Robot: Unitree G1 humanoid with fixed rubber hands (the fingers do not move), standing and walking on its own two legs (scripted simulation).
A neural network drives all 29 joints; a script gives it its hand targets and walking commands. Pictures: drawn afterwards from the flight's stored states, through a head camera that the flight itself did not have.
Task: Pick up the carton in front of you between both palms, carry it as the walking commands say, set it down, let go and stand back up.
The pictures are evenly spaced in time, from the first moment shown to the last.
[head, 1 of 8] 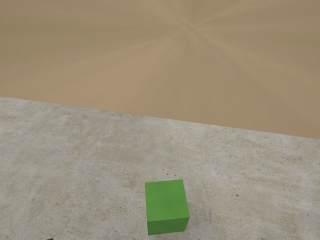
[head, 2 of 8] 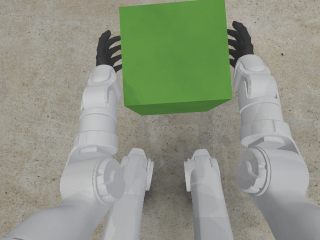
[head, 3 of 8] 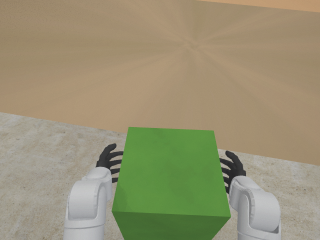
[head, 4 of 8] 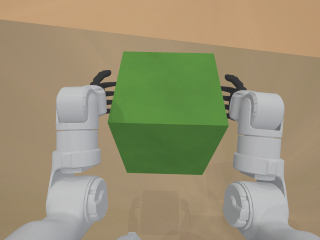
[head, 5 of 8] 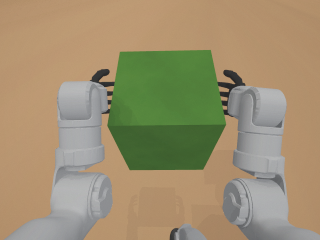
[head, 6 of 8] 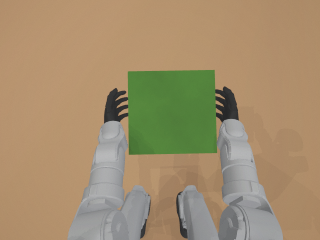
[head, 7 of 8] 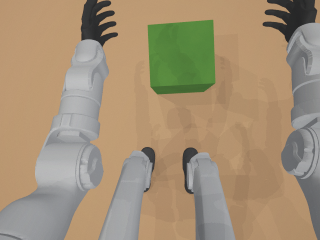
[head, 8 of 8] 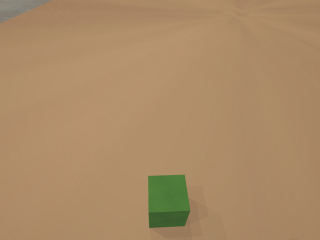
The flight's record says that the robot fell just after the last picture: no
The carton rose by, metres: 1.17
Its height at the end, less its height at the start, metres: +0.45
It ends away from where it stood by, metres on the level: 4.98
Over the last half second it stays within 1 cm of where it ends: yes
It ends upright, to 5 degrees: yes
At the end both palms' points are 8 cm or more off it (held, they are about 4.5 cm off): yes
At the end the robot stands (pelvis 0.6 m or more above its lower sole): yes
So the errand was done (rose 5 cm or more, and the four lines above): yes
